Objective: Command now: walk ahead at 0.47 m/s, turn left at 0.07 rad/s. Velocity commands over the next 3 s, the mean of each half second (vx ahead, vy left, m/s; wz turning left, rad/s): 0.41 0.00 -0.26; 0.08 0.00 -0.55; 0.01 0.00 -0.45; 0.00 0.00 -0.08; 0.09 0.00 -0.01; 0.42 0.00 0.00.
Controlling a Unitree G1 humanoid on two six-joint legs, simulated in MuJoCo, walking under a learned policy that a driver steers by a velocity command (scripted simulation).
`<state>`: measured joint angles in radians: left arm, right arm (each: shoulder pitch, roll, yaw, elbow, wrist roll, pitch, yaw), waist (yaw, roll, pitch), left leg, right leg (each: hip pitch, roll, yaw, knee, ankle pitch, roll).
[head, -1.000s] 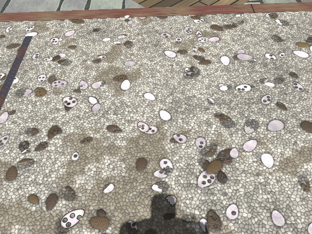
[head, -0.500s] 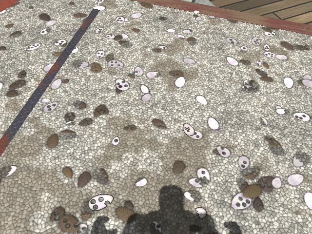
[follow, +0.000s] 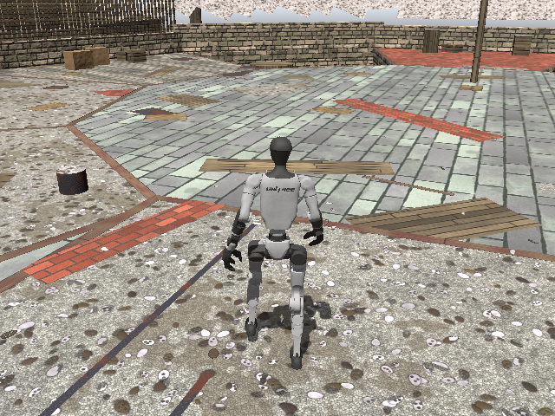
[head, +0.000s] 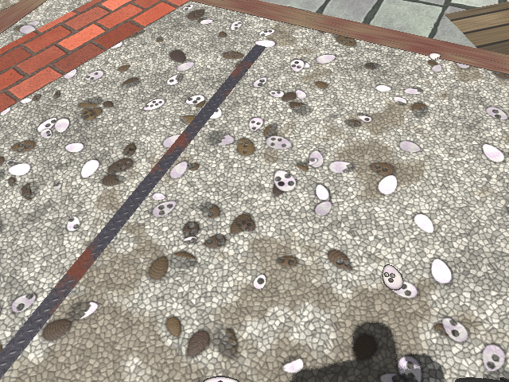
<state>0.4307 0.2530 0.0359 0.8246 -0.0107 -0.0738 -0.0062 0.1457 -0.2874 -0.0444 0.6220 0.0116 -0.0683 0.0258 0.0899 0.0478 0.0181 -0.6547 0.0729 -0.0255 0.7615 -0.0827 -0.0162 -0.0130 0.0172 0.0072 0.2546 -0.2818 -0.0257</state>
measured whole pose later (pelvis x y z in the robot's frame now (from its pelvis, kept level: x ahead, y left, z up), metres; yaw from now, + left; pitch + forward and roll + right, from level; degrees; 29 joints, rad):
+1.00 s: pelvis +0.37 +0.02 -0.01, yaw -28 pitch +3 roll +1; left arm 0.18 0.31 0.08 0.59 0.00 0.04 0.02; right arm 0.10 -0.29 -0.05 0.74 0.00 0.00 -0.02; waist 0.03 0.00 0.05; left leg -0.46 -0.01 -0.12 0.77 -0.35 -0.07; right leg -0.42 0.12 0.16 0.49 -0.11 -0.05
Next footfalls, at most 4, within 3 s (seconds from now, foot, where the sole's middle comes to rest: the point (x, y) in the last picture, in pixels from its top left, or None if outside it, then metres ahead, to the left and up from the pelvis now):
0.16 left None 0.27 0.14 -0.78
0.64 right None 0.44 -0.11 -0.78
1.08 left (263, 368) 0.50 0.10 -0.78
1.48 right None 0.32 -0.09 -0.78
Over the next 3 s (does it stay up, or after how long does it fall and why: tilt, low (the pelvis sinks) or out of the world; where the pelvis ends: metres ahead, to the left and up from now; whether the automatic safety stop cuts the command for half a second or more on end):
stays up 0.59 -0.14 -0.03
